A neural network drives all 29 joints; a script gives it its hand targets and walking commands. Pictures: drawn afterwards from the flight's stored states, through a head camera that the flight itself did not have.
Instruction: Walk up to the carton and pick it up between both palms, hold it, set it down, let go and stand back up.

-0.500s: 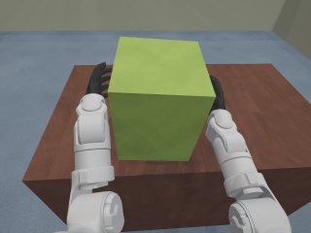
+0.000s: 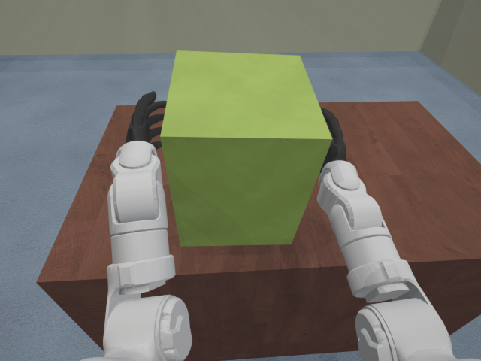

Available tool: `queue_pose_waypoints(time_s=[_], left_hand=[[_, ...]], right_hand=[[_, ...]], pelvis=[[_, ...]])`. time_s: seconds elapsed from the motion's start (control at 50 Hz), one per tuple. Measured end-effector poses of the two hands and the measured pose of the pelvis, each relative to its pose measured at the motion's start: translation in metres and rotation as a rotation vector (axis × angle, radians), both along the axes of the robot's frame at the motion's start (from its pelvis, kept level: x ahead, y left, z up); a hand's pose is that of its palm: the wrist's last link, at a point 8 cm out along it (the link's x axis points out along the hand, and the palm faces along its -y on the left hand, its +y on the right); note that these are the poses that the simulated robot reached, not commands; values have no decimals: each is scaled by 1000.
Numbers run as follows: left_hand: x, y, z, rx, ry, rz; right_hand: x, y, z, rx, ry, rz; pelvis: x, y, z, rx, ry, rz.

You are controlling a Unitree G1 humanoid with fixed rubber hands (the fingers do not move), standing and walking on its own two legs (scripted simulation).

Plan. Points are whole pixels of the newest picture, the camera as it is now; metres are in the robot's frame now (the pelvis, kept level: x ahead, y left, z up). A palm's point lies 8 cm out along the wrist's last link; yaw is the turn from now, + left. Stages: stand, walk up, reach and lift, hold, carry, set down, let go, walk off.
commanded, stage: hold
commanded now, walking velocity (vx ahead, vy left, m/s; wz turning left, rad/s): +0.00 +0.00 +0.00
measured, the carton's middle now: (238, 154) +0.40 +0.00 +0.16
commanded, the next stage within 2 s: none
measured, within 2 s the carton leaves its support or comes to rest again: neither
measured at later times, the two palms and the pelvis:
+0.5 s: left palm (127, 147) +0.35 +0.15 +0.22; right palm (326, 154) +0.35 -0.14 +0.19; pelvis -0.01 -0.01 +0.00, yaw +0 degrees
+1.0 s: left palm (137, 144) +0.36 +0.14 +0.22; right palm (332, 158) +0.35 -0.15 +0.19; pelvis +0.00 -0.01 +0.00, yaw +1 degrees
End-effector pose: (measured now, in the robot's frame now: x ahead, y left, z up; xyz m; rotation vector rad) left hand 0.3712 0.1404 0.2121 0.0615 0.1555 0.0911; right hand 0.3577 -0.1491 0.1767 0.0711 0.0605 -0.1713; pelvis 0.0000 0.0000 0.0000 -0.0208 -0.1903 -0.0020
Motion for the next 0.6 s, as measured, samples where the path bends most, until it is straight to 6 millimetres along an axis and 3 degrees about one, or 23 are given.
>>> queue_pose_waypoints(time_s=[0.38,0.6], left_hand=[[-20,13,13,-28,-19,36],[-19,12,12,-30,-9,35]], right_hand=[[-7,12,17,-11,-13,38],[-7,11,17,-9,-3,35]], pelvis=[[-4,-6,-1,5,-27,3],[-8,-11,0,8,-19,12]])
